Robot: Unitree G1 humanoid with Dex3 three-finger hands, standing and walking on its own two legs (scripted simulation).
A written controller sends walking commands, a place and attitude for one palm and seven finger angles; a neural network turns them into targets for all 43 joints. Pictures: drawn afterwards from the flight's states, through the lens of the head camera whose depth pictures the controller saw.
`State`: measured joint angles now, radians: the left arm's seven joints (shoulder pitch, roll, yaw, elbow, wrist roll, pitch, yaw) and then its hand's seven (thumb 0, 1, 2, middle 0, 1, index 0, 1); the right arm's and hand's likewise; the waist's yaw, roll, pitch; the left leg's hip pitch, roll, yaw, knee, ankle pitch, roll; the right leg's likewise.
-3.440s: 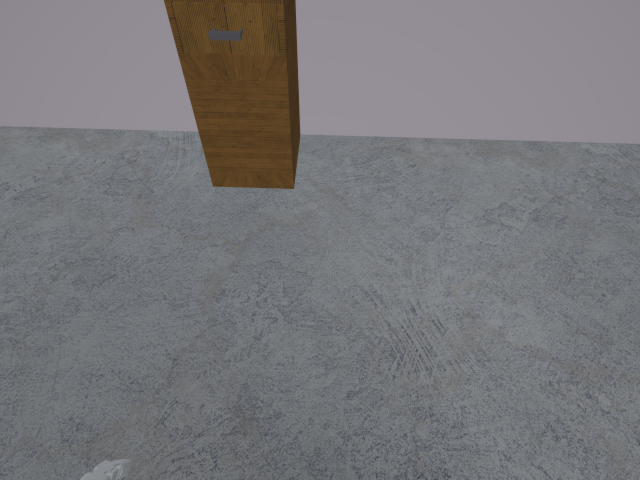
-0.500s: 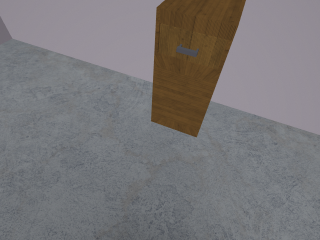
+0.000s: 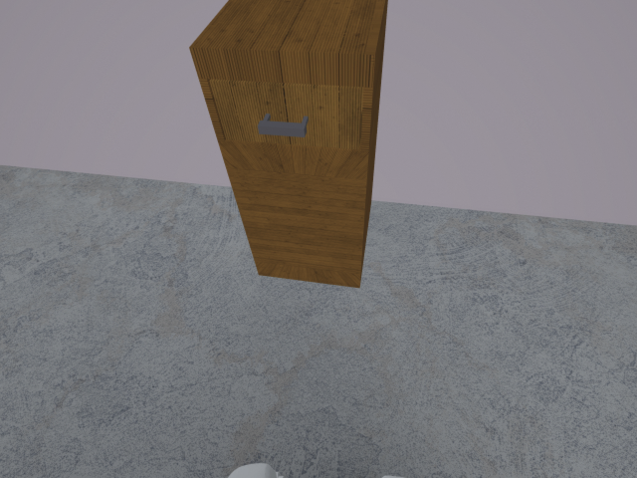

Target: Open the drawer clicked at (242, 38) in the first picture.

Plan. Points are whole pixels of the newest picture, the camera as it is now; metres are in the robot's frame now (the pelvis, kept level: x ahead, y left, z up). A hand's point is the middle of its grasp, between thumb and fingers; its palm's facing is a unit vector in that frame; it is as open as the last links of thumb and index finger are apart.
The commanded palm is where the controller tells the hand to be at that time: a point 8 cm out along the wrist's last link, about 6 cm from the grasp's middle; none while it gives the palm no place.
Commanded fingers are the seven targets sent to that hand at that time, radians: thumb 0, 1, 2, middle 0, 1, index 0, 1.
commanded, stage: turn to face it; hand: left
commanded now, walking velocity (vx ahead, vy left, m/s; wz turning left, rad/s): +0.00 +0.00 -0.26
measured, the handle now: (284, 123) +0.84 +0.12 -0.05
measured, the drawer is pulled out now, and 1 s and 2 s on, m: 0.00 0.00 0.00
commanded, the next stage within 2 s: take the last steps up to it in 0.12 s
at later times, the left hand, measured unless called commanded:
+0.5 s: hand out of the picture +0.09 +0.22 -0.16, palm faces -0.06 -0.98 -0.17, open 7.4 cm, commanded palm none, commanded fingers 0.00 0.90 0.90 -0.20 -0.30 -0.20 -0.30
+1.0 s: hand (232, 460) +0.17 +0.15 -0.16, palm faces -0.09 -0.98 -0.16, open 7.3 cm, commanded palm none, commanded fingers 0.00 0.90 0.90 -0.20 -0.30 -0.20 -0.30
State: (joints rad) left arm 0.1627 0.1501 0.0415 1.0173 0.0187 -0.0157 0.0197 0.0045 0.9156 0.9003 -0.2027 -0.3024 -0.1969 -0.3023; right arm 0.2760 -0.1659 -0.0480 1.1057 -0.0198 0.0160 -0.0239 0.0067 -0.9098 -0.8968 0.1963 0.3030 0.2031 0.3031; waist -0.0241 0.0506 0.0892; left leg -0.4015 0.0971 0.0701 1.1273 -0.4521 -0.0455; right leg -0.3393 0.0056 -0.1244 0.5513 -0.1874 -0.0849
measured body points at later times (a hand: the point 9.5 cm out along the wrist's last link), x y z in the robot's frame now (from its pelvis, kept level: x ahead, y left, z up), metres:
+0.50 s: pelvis +0.04 +0.04 +0.02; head +0.05 +0.05 +0.47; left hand +0.09 +0.27 -0.14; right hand +0.01 -0.19 -0.13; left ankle +0.03 +0.15 -0.73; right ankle +0.02 -0.09 -0.66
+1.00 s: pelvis +0.17 -0.02 +0.01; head +0.18 -0.02 +0.46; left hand +0.18 +0.20 -0.15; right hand +0.19 -0.26 -0.14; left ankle +0.26 +0.09 -0.70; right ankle +0.08 -0.12 -0.73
